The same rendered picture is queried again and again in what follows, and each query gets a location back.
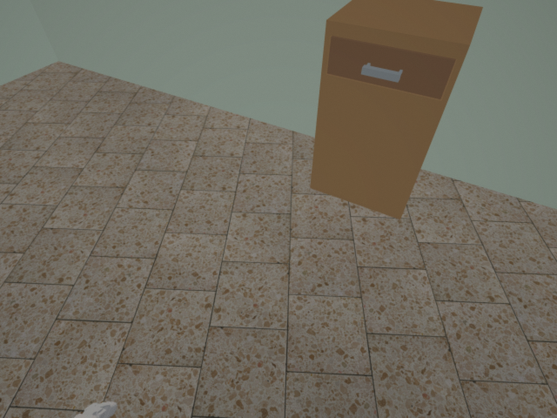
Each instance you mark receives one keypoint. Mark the cabinet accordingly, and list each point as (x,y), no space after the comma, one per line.
(371,140)

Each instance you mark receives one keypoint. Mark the drawer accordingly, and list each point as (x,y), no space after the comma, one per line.
(423,74)

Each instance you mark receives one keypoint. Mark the handle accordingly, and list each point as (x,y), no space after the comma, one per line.
(377,72)

